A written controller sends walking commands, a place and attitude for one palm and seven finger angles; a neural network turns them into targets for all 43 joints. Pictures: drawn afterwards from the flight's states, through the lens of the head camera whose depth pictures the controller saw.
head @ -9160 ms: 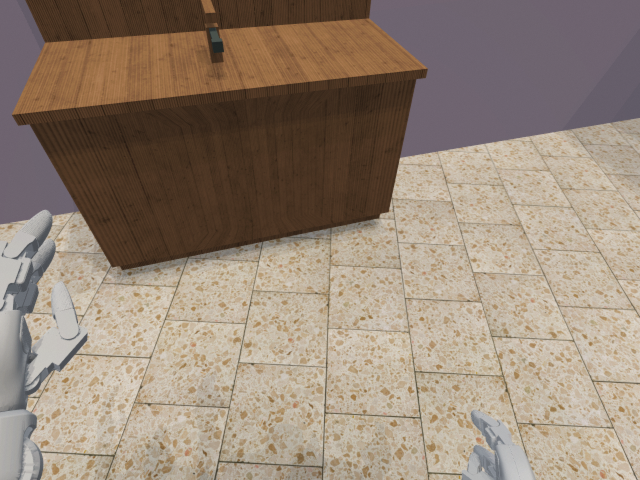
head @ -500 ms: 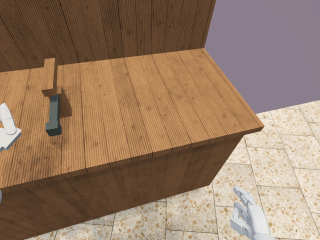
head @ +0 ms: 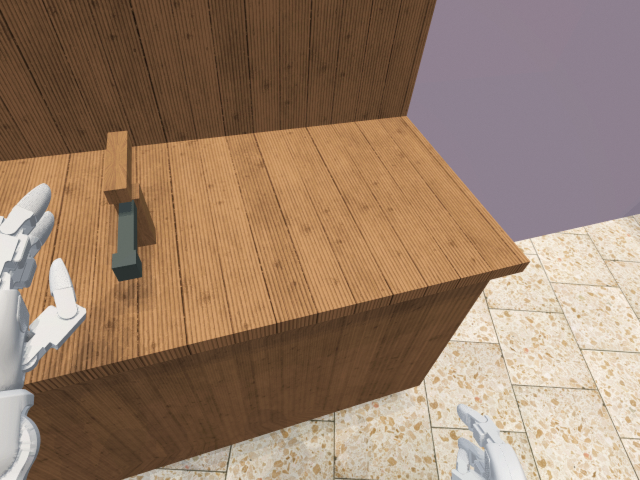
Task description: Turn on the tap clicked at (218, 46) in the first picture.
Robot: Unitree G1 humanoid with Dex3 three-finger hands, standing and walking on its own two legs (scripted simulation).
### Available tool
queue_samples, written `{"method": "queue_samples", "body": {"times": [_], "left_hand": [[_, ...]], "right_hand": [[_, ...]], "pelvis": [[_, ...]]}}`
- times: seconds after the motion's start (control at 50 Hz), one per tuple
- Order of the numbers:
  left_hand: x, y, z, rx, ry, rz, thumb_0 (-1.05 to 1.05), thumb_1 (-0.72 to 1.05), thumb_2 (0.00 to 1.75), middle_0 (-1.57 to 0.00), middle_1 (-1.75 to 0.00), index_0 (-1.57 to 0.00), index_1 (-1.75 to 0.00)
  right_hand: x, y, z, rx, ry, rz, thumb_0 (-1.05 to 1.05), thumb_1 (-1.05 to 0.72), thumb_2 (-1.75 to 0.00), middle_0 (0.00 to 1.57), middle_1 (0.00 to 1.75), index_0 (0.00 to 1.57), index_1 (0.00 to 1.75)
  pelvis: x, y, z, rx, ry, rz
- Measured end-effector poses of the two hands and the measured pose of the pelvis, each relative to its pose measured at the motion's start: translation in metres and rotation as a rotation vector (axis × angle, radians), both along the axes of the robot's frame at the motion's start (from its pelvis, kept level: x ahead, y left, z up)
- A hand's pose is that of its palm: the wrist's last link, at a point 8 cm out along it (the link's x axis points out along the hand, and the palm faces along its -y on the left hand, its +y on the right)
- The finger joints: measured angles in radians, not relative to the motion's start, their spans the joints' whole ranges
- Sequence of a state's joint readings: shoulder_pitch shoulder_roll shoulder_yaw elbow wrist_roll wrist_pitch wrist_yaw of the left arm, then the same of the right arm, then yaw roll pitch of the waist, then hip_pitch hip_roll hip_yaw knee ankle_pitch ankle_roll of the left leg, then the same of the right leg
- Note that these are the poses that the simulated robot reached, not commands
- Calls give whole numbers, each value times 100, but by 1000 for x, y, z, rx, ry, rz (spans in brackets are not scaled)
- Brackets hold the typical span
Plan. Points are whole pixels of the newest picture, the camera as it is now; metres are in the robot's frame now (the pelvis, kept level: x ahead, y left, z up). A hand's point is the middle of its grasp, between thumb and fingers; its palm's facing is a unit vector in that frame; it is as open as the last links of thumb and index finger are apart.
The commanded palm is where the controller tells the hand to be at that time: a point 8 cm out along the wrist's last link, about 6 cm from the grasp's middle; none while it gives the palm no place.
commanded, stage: look again from close up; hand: left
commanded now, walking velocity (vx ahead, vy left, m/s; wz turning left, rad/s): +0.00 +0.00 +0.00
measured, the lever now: (127, 265) +0.34 +0.29 +0.07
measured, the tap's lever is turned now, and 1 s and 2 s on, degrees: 0 0 0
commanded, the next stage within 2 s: come to a stop and stand still in 0.22 s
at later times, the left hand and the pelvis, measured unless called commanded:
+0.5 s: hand (97, 280) +0.25 +0.25 +0.16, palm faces +0.39 -0.85 -0.36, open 7.4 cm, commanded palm +0.19 +0.28 +0.18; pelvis +0.04 +0.00 +0.00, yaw +0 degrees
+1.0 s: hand (85, 299) +0.23 +0.25 +0.16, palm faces +0.42 -0.84 -0.36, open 7.4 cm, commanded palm +0.18 +0.27 +0.18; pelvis +0.02 -0.01 +0.00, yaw +0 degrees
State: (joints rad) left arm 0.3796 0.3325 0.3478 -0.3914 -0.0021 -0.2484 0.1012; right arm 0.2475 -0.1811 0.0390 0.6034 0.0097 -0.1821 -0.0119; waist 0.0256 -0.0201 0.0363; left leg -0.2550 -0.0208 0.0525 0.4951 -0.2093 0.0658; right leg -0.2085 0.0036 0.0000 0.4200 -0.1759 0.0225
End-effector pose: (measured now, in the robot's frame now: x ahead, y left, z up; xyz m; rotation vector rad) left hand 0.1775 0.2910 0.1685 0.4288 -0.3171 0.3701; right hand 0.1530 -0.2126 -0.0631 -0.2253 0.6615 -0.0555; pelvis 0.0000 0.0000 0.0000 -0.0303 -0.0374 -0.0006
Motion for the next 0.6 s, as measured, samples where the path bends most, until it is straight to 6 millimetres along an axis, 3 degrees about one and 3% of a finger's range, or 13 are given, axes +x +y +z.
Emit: {"method": "queue_samples", "body": {"times": [0.14, 0.32, 0.58, 0.6], "left_hand": [[12, 5, -5, -21, 32, 13, 1, 88, 89, -21, -30, -21, -30], [29, 2, 6, -12, 11, -7, 1, 89, 89, -21, -30, -21, -30], [36, -3, 3, -13, 74, 9, 1, 89, 89, -21, -30, -21, -30], [38, 0, 9, 65, 70, 12, 1, 88, 89, -22, -30, -21, -30]], "right_hand": [[28, 2, 8, -21, -13, 20, 2, -90, -90, 20, 30, 20, 30], [56, 1, 12, -26, -22, 18, 2, -90, -90, 20, 30, 20, 30], [61, -3, 4, -12, 23, 0, 2, -90, -90, 20, 30, 20, 30], [60, -4, 3, -27, 26, 24, 2, -90, -90, 20, 30, 20, 30]], "pelvis": [[14, 1, 2, -3, 13, 1], [29, 1, 3, 3, 21, 5], [38, -4, 5, 4, 36, 10], [37, -6, 4, 1, 41, 15]]}}
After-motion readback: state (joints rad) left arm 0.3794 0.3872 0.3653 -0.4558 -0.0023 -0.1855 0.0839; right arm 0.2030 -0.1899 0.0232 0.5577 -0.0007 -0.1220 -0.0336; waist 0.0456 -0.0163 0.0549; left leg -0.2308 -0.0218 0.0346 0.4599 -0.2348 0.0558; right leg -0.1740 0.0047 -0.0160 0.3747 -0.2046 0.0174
